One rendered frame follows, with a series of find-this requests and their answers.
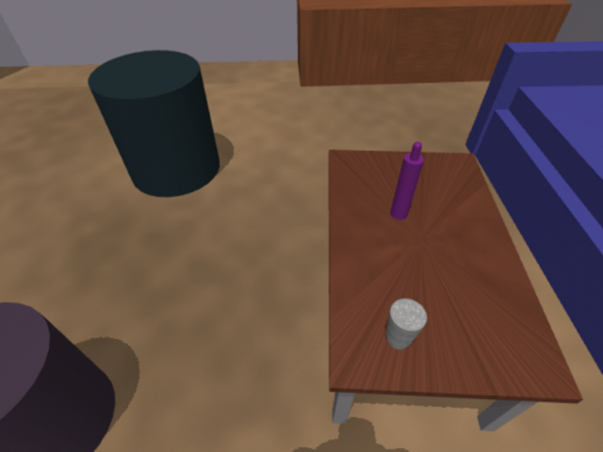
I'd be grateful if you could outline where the sofa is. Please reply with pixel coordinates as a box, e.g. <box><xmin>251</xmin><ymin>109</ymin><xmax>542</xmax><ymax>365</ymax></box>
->
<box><xmin>465</xmin><ymin>41</ymin><xmax>603</xmax><ymax>375</ymax></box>

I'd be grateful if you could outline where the coffee table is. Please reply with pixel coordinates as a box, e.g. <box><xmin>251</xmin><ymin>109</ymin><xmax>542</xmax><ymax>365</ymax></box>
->
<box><xmin>329</xmin><ymin>150</ymin><xmax>583</xmax><ymax>431</ymax></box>

